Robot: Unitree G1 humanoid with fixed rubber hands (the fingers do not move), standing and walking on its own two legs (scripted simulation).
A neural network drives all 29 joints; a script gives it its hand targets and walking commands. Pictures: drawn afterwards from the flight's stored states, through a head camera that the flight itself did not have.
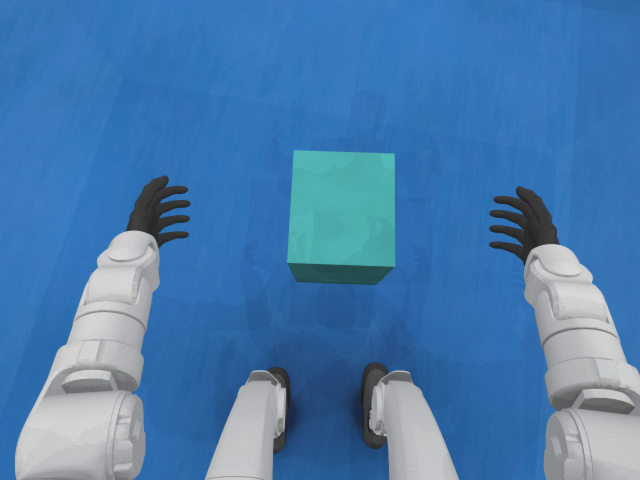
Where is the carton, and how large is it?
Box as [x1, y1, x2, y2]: [287, 150, 394, 284]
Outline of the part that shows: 294,150 287,263 296,281 376,284 394,267 394,154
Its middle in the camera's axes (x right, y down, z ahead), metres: +0.05 -0.05 +0.96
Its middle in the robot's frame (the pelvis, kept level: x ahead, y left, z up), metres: +0.55 -0.02 -0.55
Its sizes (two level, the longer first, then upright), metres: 0.251 0.221 0.297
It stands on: the floor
